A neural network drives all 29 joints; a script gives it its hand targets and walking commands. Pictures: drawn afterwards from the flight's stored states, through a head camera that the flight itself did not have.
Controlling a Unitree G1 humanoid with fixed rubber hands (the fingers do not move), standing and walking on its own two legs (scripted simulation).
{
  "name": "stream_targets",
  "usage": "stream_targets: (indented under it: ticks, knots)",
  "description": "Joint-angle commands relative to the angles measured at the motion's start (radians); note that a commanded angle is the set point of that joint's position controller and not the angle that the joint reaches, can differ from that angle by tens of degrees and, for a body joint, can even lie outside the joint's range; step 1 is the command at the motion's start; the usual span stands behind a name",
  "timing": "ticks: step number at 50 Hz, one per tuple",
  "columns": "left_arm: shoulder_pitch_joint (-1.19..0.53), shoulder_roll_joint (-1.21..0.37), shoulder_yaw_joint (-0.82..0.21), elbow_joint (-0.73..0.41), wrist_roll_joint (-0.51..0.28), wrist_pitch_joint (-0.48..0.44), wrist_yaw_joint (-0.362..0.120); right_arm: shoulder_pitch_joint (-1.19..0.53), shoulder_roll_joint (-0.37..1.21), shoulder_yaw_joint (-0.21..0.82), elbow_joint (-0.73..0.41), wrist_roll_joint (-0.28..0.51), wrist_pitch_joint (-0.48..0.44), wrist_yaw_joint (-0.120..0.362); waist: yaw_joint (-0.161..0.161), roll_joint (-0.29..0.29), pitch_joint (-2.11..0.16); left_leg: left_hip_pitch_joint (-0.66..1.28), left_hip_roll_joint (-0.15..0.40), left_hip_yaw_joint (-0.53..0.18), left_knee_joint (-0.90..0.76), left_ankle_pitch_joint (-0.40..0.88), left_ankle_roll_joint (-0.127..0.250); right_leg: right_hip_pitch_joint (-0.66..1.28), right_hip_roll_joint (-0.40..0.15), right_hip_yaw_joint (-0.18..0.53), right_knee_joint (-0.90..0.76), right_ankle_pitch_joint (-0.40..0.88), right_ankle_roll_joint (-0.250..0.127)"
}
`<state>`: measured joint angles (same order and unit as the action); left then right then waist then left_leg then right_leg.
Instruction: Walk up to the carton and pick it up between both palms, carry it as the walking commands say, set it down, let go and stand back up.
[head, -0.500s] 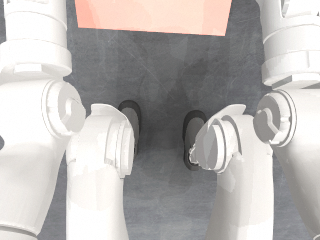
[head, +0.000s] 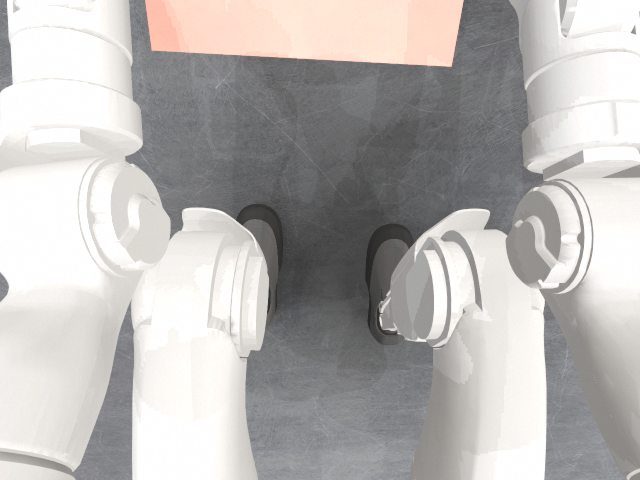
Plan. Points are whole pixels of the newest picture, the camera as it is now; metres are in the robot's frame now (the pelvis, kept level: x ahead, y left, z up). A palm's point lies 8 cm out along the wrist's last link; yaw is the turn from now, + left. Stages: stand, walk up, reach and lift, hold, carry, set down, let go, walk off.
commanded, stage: set down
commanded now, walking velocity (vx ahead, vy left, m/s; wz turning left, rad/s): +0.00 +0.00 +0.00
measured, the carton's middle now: out of the picture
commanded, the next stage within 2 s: let go in 1.90 s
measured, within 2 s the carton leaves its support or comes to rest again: neither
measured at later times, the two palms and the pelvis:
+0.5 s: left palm out of the picture +0.54 +0.22 -0.20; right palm out of the picture +0.56 -0.14 -0.19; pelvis +0.00 +0.00 +0.00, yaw +0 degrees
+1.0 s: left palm out of the picture +0.54 +0.22 -0.11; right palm out of the picture +0.58 -0.15 -0.09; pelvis -0.01 +0.00 +0.01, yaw +1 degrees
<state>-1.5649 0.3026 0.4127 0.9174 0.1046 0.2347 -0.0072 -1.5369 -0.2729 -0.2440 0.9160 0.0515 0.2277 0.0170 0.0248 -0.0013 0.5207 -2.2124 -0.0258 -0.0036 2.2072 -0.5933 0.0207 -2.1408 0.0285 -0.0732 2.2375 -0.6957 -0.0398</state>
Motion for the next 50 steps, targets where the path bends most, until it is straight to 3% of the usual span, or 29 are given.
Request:
stream_targets:
  ticks: [1,2,3,4,5,7,10,14,15,17,18,20,21,24,25,26,27,28,30,32,34,36,38,39,43,44,46,47,50]
  knots:
    - [-0.074,-0.951,-0.25,0.173,-0.097,0.015,-0.248,-0.333,0.777,0.293,-0.002,0.0,-0.032,0.193,0.059,0.005,-1.001,0.533,-0.066,0.005,-0.084,0.455,-0.011,0.356,0.079,0.064,-0.128,0.404,0.01]
    - [-0.052,-0.943,-0.25,0.176,-0.095,0.012,-0.24,-0.33,0.717,0.277,-0.026,0.005,-0.042,0.189,0.038,0.033,-1.005,0.548,-0.066,0.014,-0.087,0.429,-0.015,0.346,0.084,0.052,-0.127,0.383,0.014]
    - [-0.078,-0.9,-0.239,0.167,-0.083,0.003,-0.229,-0.356,0.685,0.277,-0.02,0.018,-0.044,0.181,0.076,0.041,-0.987,0.552,-0.062,0.019,-0.092,0.434,-0.015,0.347,0.081,0.058,-0.135,0.397,0.023]
    - [-0.029,-0.871,-0.219,0.191,-0.081,0.009,-0.219,-0.342,0.659,0.272,-0.037,0.004,-0.05,0.173,0.047,-0.005,-0.987,0.553,-0.069,0.005,-0.084,0.418,-0.006,0.36,0.082,0.062,-0.142,0.385,0.025]
    - [-0.034,-0.844,-0.215,0.214,-0.069,0.004,-0.215,-0.3,0.623,0.248,0.005,-0.002,-0.048,0.169,0.057,0.046,-0.988,0.553,-0.06,0.021,-0.089,0.389,-0.025,0.347,0.083,0.061,-0.143,0.363,0.02]
    - [-0.078,-0.78,-0.223,0.183,-0.096,-0.015,-0.192,-0.329,0.574,0.246,0.013,-0.009,-0.059,0.147,0.042,0.005,-1.026,0.576,-0.056,-0.003,-0.088,0.432,-0.022,0.417,0.072,0.047,-0.122,0.411,0.032]
    - [-0.03,-0.7,-0.217,0.185,-0.096,-0.039,-0.16,-0.306,0.486,0.238,-0.001,0.001,-0.08,0.119,0.073,0.017,-1.097,0.626,-0.055,0.013,-0.092,0.475,-0.031,0.44,0.078,0.039,-0.118,0.444,0.041]
    - [0.035,-0.197,-0.092,0.192,-0.081,-0.094,-0.018,-0.194,-0.011,0.122,-0.001,-0.008,-0.123,0.002,0.078,0.012,-1.151,0.723,-0.046,-0.001,-0.089,0.528,-0.042,0.396,0.062,0.051,-0.144,0.418,0.044]
    - [0.03,-0.072,-0.099,0.191,-0.083,-0.108,0.019,-0.209,-0.149,0.114,0.008,0.018,-0.134,-0.034,0.094,0.063,-1.173,0.748,-0.033,0.011,-0.091,0.572,-0.048,0.412,0.055,0.055,-0.134,0.448,0.056]
    - [-0.095,0.08,-0.117,0.067,-0.14,-0.144,0.079,-0.218,-0.25,0.081,0.018,0.013,-0.144,-0.088,0.046,0.097,-1.335,0.852,-0.047,-0.013,-0.091,0.614,-0.065,0.426,0.06,0.055,-0.14,0.443,0.047]
    - [-0.098,0.066,-0.123,0.079,-0.179,-0.154,0.096,-0.245,-0.228,0.141,-0.039,0.043,-0.155,-0.109,0.041,0.031,-1.382,0.834,-0.038,-0.002,-0.061,0.645,-0.051,0.451,0.055,0.072,-0.147,0.496,0.048]
    - [-0.165,0.144,-0.14,-0.002,-0.237,-0.183,0.129,-0.268,-0.242,0.165,-0.016,0.084,-0.149,-0.13,0.051,0.072,-1.514,0.901,-0.018,-0.001,-0.026,0.716,-0.054,0.497,0.05,0.096,-0.108,0.589,0.034]
    - [-0.127,0.189,-0.169,0.099,-0.242,-0.178,0.141,-0.254,-0.292,0.137,0.069,0.073,-0.142,-0.136,0.043,0.034,-1.453,0.908,-0.033,-0.015,-0.058,0.673,-0.042,0.436,0.05,0.062,-0.107,0.506,0.056]
    - [-0.218,0.139,-0.247,-0.026,-0.331,-0.187,0.144,-0.315,-0.255,0.187,0.011,0.138,-0.149,-0.139,0.033,0.099,-1.584,0.99,-0.018,-0.032,-0.049,0.772,-0.045,0.441,0.042,0.076,-0.112,0.558,0.025]
    - [-0.174,0.164,-0.25,0.012,-0.342,-0.177,0.142,-0.32,-0.313,0.163,-0.04,0.125,-0.151,-0.143,-0.001,0.067,-1.586,0.95,-0.019,-0.03,-0.052,0.729,-0.033,0.478,0.044,0.059,-0.107,0.556,0.038]
    - [-0.155,0.177,-0.253,0.096,-0.354,-0.171,0.141,-0.298,-0.309,0.199,0.079,0.121,-0.131,-0.145,0.025,0.017,-1.476,0.867,-0.024,-0.007,-0.056,0.612,-0.038,0.462,0.032,0.08,-0.127,0.469,0.035]
    - [-0.17,0.238,-0.22,0.08,-0.343,-0.171,0.148,-0.29,-0.303,0.194,0.083,0.14,-0.124,-0.145,0.061,0.049,-1.487,0.878,-0.017,-0.005,-0.071,0.627,-0.03,0.492,0.036,0.095,-0.121,0.497,0.033]
    - [-0.162,0.17,-0.253,0.058,-0.365,-0.171,0.136,-0.323,-0.304,0.197,0.018,0.142,-0.134,-0.14,0.028,0.009,-1.477,0.801,-0.018,0.007,-0.077,0.602,-0.023,0.5,0.041,0.09,-0.133,0.508,0.033]
    - [-0.245,0.243,-0.241,-0.083,-0.344,-0.181,0.148,-0.35,-0.282,0.233,-0.038,0.199,-0.136,-0.131,0.074,0.045,-1.57,0.905,-0.007,0.003,-0.069,0.689,-0.024,0.478,0.04,0.088,-0.122,0.554,0.039]
    - [-0.203,0.267,-0.216,-0.124,-0.361,-0.167,0.161,-0.387,-0.367,0.173,-0.178,0.164,-0.129,-0.151,0.058,0.013,-1.783,0.957,-0.025,0.001,-0.069,0.735,-0.018,0.607,0.045,0.09,-0.122,0.611,0.03]
    - [-0.235,0.287,-0.226,-0.326,-0.374,-0.139,0.172,-0.376,-0.37,0.177,-0.29,0.179,-0.098,-0.161,0.052,0.039,-2.031,1.052,-0.024,0.027,-0.088,0.78,-0.027,0.768,0.055,0.078,-0.141,0.686,0.023]
    - [-0.23,0.281,-0.249,-0.298,-0.381,-0.095,0.18,-0.358,-0.357,0.188,-0.246,0.197,-0.056,-0.161,0.06,0.075,-2.03,1.138,-0.016,0.025,-0.12,0.747,-0.033,0.726,0.045,0.055,-0.162,0.604,0.025]
    - [-0.154,0.264,-0.238,-0.222,-0.382,-0.055,0.177,-0.334,-0.367,0.186,-0.256,0.176,-0.024,-0.167,0.051,0.027,-1.95,1.049,-0.025,0.05,-0.169,0.642,-0.024,0.725,0.051,0.044,-0.207,0.522,0.031]
    - [-0.249,0.275,-0.243,-0.385,-0.39,-0.035,0.176,-0.37,-0.344,0.187,-0.294,0.188,0.001,-0.168,0.056,0.04,-2.051,1.087,-0.028,0.053,-0.181,0.623,-0.026,0.786,0.05,0.055,-0.227,0.523,0.024]
    - [-0.207,0.258,-0.235,-0.32,-0.364,0.036,0.179,-0.331,-0.337,0.171,-0.259,0.183,0.068,-0.168,0.04,0.036,-1.959,1.048,-0.028,0.051,-0.25,0.48,-0.026,0.791,0.063,0.054,-0.296,0.437,0.031]
    - [-0.199,0.298,-0.166,-0.311,-0.318,0.038,0.179,-0.35,-0.358,0.127,-0.255,0.154,0.076,-0.165,0.084,0.026,-1.867,0.964,-0.029,0.062,-0.28,0.421,-0.032,0.75,0.053,0.055,-0.307,0.381,0.03]
    - [-0.208,0.282,-0.191,-0.361,-0.35,0.07,0.183,-0.416,-0.392,0.122,-0.411,0.154,0.094,-0.165,0.049,-0.004,-1.992,1.081,-0.032,0.063,-0.307,0.443,-0.028,0.827,0.07,0.042,-0.362,0.385,0.032]
    - [-0.271,0.299,-0.203,-0.377,-0.322,0.081,0.184,-0.382,-0.386,0.122,-0.335,0.161,0.112,-0.157,0.047,0.06,-1.984,1.081,-0.029,0.06,-0.327,0.414,-0.04,0.803,0.068,0.042,-0.364,0.372,0.021]
    - [-0.247,0.297,-0.182,-0.42,-0.341,0.107,0.186,-0.365,-0.359,0.117,-0.309,0.15,0.141,-0.156,0.046,-0.016,-1.955,0.987,-0.04,0.062,-0.369,0.376,-0.026,0.867,0.068,0.061,-0.413,0.375,0.022]
